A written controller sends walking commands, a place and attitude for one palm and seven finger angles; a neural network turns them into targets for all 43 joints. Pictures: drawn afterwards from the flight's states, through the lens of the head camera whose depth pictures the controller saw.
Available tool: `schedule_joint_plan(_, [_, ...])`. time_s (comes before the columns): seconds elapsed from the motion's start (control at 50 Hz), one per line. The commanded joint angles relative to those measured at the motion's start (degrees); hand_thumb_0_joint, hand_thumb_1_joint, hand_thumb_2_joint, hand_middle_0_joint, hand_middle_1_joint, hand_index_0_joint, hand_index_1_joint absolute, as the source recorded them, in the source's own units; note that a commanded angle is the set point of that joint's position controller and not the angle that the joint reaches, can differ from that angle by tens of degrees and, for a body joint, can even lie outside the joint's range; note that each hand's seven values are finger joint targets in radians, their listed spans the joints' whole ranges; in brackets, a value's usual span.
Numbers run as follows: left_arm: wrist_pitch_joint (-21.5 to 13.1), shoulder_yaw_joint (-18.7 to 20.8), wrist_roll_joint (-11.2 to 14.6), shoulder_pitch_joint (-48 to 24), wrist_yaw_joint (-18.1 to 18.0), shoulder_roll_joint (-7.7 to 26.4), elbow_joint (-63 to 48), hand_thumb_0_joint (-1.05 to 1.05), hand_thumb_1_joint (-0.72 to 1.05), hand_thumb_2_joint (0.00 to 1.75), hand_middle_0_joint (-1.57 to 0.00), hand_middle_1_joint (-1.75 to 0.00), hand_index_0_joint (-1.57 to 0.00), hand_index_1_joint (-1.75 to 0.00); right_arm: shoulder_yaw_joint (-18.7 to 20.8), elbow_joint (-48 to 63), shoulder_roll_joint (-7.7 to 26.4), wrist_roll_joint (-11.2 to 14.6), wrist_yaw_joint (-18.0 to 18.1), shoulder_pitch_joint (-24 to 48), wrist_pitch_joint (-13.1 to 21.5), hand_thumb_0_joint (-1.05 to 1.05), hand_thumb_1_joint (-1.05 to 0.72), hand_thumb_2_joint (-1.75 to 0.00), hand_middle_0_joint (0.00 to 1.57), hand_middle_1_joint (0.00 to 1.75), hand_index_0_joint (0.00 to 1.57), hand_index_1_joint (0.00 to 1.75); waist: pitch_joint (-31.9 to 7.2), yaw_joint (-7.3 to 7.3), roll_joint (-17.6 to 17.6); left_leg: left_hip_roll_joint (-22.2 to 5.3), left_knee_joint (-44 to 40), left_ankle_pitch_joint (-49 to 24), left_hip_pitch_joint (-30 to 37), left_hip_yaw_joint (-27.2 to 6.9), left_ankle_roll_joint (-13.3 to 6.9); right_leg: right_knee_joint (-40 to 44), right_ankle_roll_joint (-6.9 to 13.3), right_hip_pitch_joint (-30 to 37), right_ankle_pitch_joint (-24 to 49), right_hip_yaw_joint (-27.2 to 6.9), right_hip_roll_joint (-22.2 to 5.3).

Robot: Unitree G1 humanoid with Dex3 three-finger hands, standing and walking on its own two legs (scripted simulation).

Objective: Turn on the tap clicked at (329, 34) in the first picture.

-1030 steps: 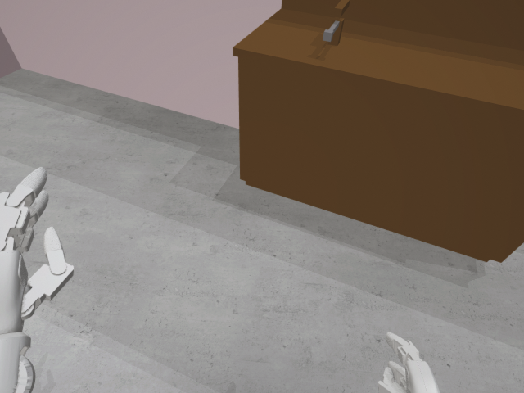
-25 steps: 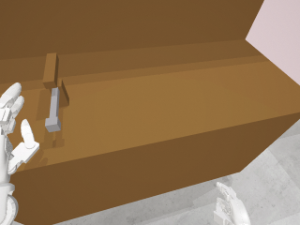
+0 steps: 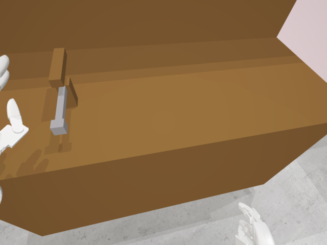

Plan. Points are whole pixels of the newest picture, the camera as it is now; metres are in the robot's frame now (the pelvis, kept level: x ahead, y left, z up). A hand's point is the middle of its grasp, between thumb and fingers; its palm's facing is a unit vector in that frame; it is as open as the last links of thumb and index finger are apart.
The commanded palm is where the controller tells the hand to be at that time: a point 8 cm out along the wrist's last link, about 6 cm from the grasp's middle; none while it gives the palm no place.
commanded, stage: come to a stop and stand still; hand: left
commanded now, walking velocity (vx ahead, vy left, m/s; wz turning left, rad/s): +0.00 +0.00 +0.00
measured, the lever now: (59, 127) +0.33 +0.30 +0.08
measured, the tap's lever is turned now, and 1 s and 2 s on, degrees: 0 0 0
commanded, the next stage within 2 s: look again from close up in 0.80 s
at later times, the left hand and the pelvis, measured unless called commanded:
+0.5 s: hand (33, 151) +0.22 +0.26 +0.17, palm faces +0.42 -0.87 -0.28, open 7.4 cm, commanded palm +0.16 +0.29 +0.18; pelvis +0.00 +0.01 +0.00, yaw -1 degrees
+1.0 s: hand (30, 152) +0.22 +0.27 +0.16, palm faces +0.39 -0.86 -0.33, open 7.4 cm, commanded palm +0.16 +0.30 +0.18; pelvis +0.00 +0.02 +0.00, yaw +0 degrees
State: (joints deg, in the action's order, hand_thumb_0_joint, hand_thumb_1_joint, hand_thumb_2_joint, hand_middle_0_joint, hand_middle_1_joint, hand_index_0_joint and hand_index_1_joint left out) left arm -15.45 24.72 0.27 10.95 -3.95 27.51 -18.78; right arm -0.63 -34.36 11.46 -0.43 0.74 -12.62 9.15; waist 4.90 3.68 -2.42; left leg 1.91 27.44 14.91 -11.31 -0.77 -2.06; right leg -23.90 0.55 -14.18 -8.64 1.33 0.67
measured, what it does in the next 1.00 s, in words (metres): stands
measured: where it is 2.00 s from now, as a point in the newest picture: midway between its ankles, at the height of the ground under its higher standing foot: outside the picture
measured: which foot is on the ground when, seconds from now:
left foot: down 0.00-1.00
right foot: down 0.00-1.00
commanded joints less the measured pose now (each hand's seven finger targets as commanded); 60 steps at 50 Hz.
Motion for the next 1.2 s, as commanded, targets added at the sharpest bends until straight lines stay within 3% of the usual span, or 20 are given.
schedule_joint_plan(0.0, [-3.8,-3.4,3.0,8.3,0.0,-1.6,-14.0,0.00,0.90,0.90,-0.20,-0.30,-0.20,-0.30,3.3,9.7,7.8,1.4,-1.9,3.3,4.3,0.00,-0.90,-0.90,0.20,0.30,0.20,0.30,-14.0,-1.39,12.0,-6.1,-5.4,-18.2,-0.4,-2.5,1.7,-2.4,1.7,11.2,10.5,-5.1,-4.1])
schedule_joint_plan(0.06, [-2.9,0.5,2.9,13.1,-1.5,2.1,-13.9,0.00,0.90,0.90,-0.20,-0.30,-0.20,-0.30,3.3,10.0,7.7,1.5,-1.7,4.1,3.3,0.00,-0.90,-0.90,0.20,0.30,0.20,0.30,-11.6,-0.90,-0.4,-6.0,-6.8,-10.3,-6.7,-3.2,1.4,-1.1,0.5,13.2,7.0,-4.2,-3.7])
schedule_joint_plan(0.08, [-2.8,3.7,3.1,13.4,-2.2,4.8,-15.1,0.00,0.90,0.90,-0.20,-0.30,-0.20,-0.30,3.2,9.9,7.7,1.8,-1.4,5.6,3.0,0.00,-0.90,-0.90,0.20,0.30,0.20,0.30,-12.2,-1.15,-0.4,-5.8,-6.8,-9.6,-5.5,-2.6,1.4,-1.5,0.3,12.9,7.3,-3.3,-3.5])
schedule_joint_plan(0.1, [-3.0,4.0,3.2,12.4,-2.3,4.5,-14.6,0.00,0.90,0.90,-0.20,-0.30,-0.20,-0.30,3.1,10.4,7.4,1.6,-0.8,5.5,2.7,0.00,-0.90,-0.90,0.20,0.30,0.20,0.30,-12.0,-1.35,-2.2,-5.8,-6.9,-8.0,-6.5,-3.2,1.2,-1.0,0.3,12.8,6.3,-2.9,-4.1])
schedule_joint_plan(0.14, [-3.4,5.6,3.5,9.5,-2.3,5.9,-15.7,0.00,0.90,0.90,-0.20,-0.30,-0.20,-0.30,2.9,10.7,7.3,1.5,0.2,5.8,2.7,0.00,-0.90,-0.90,0.20,0.30,0.20,0.30,-10.9,-1.58,-0.8,-5.2,-6.9,-5.9,-6.2,-3.6,1.1,-0.3,0.5,11.4,5.1,-4.2,-4.3])
schedule_joint_plan(0.18, [-3.8,6.5,3.4,5.0,-2.4,7.9,-20.0,0.00,0.90,0.90,-0.20,-0.30,-0.20,-0.30,2.4,10.7,7.1,1.6,0.9,7.2,3.0,0.00,-0.90,-0.90,0.20,0.30,0.20,0.30,-10.3,-1.88,4.3,-5.1,-7.1,-5.7,-4.4,-3.3,0.8,-0.9,0.6,9.8,4.8,-4.5,-4.0])
schedule_joint_plan(0.22, [-3.8,3.5,3.2,3.5,-2.1,4.8,-18.4,0.00,0.90,0.90,-0.20,-0.30,-0.20,-0.30,2.2,10.4,6.7,1.5,1.3,6.4,3.3,0.00,-0.90,-0.90,0.20,0.30,0.20,0.30,-9.3,-1.77,7.9,-5.4,-7.8,-4.3,-5.4,-3.7,0.6,-1.0,0.6,9.9,3.9,-4.3,-4.0])
schedule_joint_plan(0.32, [-3.1,-0.8,2.5,2.5,-2.3,0.7,-16.9,0.00,0.90,0.90,-0.20,-0.30,-0.20,-0.30,2.1,9.3,6.9,1.3,0.9,5.7,4.1,0.00,-0.90,-0.90,0.20,0.30,0.20,0.30,-8.2,-1.78,4.4,-4.8,-7.5,-2.5,-4.5,-3.2,0.8,1.4,0.6,9.3,2.4,-5.1,-3.6])
schedule_joint_plan(0.4, [-2.6,-2.1,1.7,2.8,-2.4,-0.4,-14.8,0.00,0.90,0.90,-0.20,-0.30,-0.20,-0.30,2.0,8.9,7.0,1.2,0.7,5.8,3.6,0.00,-0.90,-0.90,0.20,0.30,0.20,0.30,-6.3,-1.95,5.2,-5.0,-9.5,2.7,-6.9,-3.0,0.7,2.6,0.2,8.7,-2.2,-4.7,-2.8])
schedule_joint_plan(0.48, [-2.5,1.0,1.3,3.3,-2.7,2.6,-17.2,0.00,0.90,0.90,-0.20,-0.30,-0.20,-0.30,2.1,9.6,6.9,1.2,0.6,6.3,3.2,0.00,-0.90,-0.90,0.20,0.30,0.20,0.30,-7.4,-1.76,4.7,-4.7,-9.6,0.7,-7.2,-3.0,0.9,2.4,0.2,11.1,1.1,-4.2,-2.2])
schedule_joint_plan(0.52, [-2.6,0.2,1.5,3.8,-2.6,1.4,-17.8,0.00,0.90,0.90,-0.20,-0.30,-0.20,-0.30,2.2,10.1,6.8,1.0,0.6,5.9,2.9,0.00,-0.90,-0.90,0.20,0.30,0.20,0.30,-8.0,-1.83,5.6,-4.5,-9.4,-1.9,-7.0,-3.3,1.1,2.0,0.3,12.3,3.3,-4.0,-2.4])
schedule_joint_plan(0.58, [-2.6,2.0,1.6,5.2,-2.6,3.3,-20.3,0.00,0.90,0.90,-0.20,-0.30,-0.20,-0.30,2.1,10.5,6.7,1.1,0.5,6.8,3.1,0.00,-0.90,-0.90,0.20,0.30,0.20,0.30,-9.3,-1.68,7.6,-4.5,-8.9,-4.8,-5.7,-2.6,1.4,1.3,0.1,13.2,6.6,-3.1,-2.2])
schedule_joint_plan(0.62, [-2.5,0.7,1.9,5.9,-2.5,1.7,-20.0,0.00,0.90,0.90,-0.20,-0.30,-0.20,-0.30,2.2,10.5,6.8,1.0,0.5,5.9,2.9,0.00,-0.90,-0.90,0.20,0.30,0.20,0.30,-9.3,-1.83,6.6,-4.6,-8.7,-7.1,-5.9,-3.1,1.8,0.9,0.1,13.8,8.1,-2.8,-2.3])
schedule_joint_plan(0.68, [-2.3,1.9,1.8,6.9,-2.7,2.8,-20.5,0.00,0.90,0.90,-0.20,-0.30,-0.20,-0.30,2.2,10.4,6.8,1.2,0.5,6.3,2.9,0.00,-0.90,-0.90,0.20,0.30,0.20,0.30,-9.9,-1.80,6.3,-4.6,-8.1,-8.3,-4.6,-2.8,2.0,1.1,0.1,13.6,9.5,-2.7,-2.3])
schedule_joint_plan(0.7, [-2.1,0.5,1.9,7.4,-2.5,1.0,-18.7,0.00,0.90,0.90,-0.20,-0.30,-0.20,-0.30,2.3,10.1,6.8,1.0,0.5,5.6,2.6,0.00,-0.90,-0.90,0.20,0.30,0.20,0.30,-9.6,-2.01,5.4,-4.7,-8.3,-8.3,-4.8,-2.8,2.1,1.2,0.0,13.3,9.2,-2.5,-2.4])
schedule_joint_plan(0.78, [-1.8,1.4,1.6,6.9,-2.8,2.3,-19.5,0.00,0.90,0.90,-0.20,-0.30,-0.20,-0.30,2.5,10.0,6.9,1.3,0.6,6.1,2.4,0.00,-0.90,-0.90,0.20,0.30,0.20,0.30,-9.6,-1.90,5.2,-4.7,-8.5,-7.2,-4.6,-2.8,2.0,1.3,-0.1,13.4,8.7,-2.7,-2.2])
schedule_joint_plan(0.8, [-1.8,0.4,1.8,7.3,-2.7,1.0,-18.2,0.00,0.90,0.90,-0.20,-0.30,-0.20,-0.30,2.4,9.8,7.0,1.1,0.6,5.6,2.1,0.00,-0.90,-0.90,0.20,0.30,0.20,0.30,-9.6,-2.03,4.1,-4.8,-8.5,-7.5,-4.9,-3.1,2.0,1.5,-0.1,13.5,8.6,-2.3,-2.4])
schedule_joint_plan(0.88, [-1.7,1.3,1.5,6.1,-2.9,2.6,-21.0,0.00,0.90,0.90,-0.20,-0.30,-0.20,-0.30,2.6,9.9,7.0,1.4,0.7,6.7,2.2,0.00,-0.90,-0.90,0.20,0.30,0.20,0.30,-9.4,-1.92,6.9,-4.8,-9.0,-7.3,-4.8,-3.0,2.3,0.8,-0.2,13.5,8.7,-2.3,-2.1])
schedule_joint_plan(1.14, [-1.4,0.3,1.6,7.6,-2.8,1.2,-19.7,0.00,0.90,0.90,-0.20,-0.30,-0.20,-0.30,2.9,10.1,7.2,1.3,0.7,5.7,1.4,0.00,-0.90,-0.90,0.20,0.30,0.20,0.30,-8.5,-2.03,5.4,-4.9,-9.5,-5.5,-7.1,-3.8,2.4,1.0,-0.1,14.7,7.9,-2.1,-2.3])
schedule_joint_plan(1.18, [-1.3,1.2,1.5,7.3,-3.0,2.3,-20.7,0.00,0.90,0.90,-0.20,-0.30,-0.20,-0.30,2.8,10.0,7.0,1.5,0.7,6.5,1.5,0.00,-0.90,-0.90,0.20,0.30,0.20,0.30,-8.3,-2.06,7.0,-4.8,-9.8,-5.1,-6.7,-3.7,2.5,0.9,-0.1,14.3,7.8,-1.9,-2.0])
